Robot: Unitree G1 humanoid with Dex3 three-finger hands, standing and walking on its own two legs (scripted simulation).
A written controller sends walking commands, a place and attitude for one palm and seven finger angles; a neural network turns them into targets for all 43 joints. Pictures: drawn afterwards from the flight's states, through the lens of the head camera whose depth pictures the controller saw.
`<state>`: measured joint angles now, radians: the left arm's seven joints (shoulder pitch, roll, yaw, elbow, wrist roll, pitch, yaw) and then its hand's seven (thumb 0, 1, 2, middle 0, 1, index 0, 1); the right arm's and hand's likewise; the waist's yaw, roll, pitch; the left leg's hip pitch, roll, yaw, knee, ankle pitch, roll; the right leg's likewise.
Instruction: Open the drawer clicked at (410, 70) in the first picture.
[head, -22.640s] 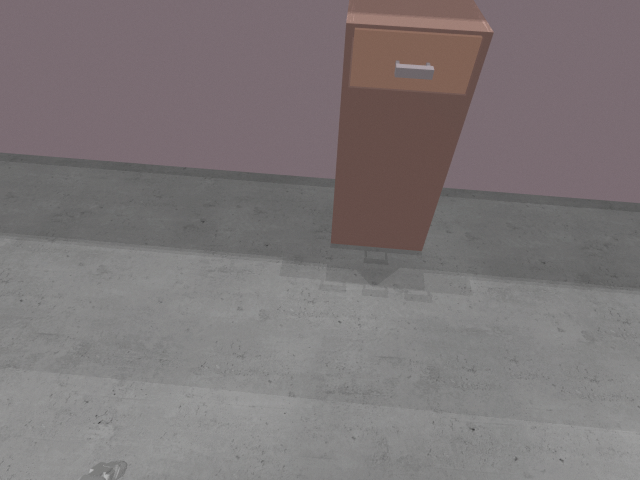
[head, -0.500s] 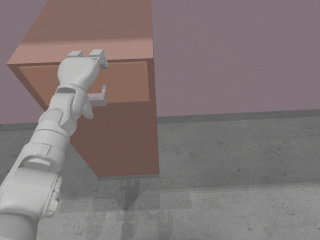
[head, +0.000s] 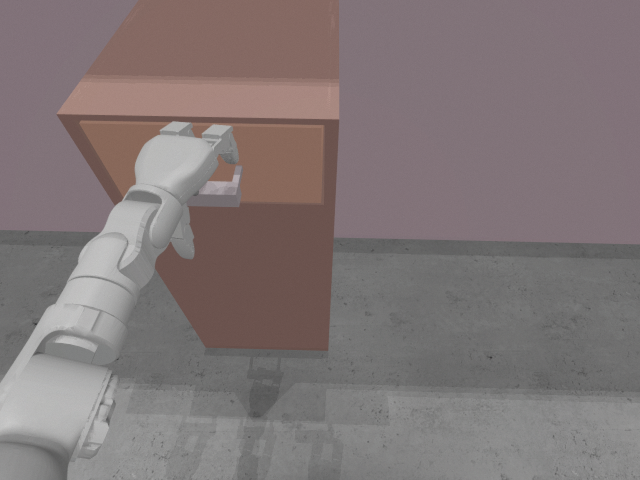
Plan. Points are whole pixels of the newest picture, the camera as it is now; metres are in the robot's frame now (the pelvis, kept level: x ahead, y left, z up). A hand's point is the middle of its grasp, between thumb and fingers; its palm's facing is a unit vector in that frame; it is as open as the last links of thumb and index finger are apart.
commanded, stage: move the hooked fingers above the handle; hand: left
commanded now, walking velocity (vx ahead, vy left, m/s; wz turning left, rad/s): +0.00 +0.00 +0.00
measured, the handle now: (207, 182) +0.53 +0.19 +0.04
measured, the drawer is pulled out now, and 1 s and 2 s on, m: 0.00 0.00 0.00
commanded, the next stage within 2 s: lift the fingers back up to retry in 1.22 s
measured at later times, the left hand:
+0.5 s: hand (196, 184) +0.47 +0.18 +0.10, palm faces +0.06 -0.06 -1.00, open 13.8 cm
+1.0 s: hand (228, 169) +0.49 +0.14 +0.11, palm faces +0.12 -0.06 -0.99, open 13.8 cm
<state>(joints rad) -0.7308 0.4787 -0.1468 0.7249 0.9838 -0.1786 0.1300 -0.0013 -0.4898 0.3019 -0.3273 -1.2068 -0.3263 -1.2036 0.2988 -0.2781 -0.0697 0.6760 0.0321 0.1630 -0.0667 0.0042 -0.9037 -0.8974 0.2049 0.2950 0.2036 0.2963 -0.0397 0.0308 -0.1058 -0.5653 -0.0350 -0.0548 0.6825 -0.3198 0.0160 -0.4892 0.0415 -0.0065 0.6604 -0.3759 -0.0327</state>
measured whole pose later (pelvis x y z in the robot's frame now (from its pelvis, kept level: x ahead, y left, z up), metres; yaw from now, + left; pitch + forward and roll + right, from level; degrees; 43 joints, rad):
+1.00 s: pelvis +0.00 +0.00 +0.00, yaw -3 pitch +13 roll +0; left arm -0.79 0.42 -0.12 0.78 1.03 -0.04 0.25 0.00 -0.49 0.30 -0.42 -1.26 -0.32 -1.20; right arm 0.26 -0.24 -0.02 0.65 0.03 0.18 -0.07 0.00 -0.90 -0.90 0.20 0.29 0.20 0.30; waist -0.07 0.06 -0.11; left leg -0.59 -0.02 0.01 0.68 -0.33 0.02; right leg -0.54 0.05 0.05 0.68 -0.37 -0.02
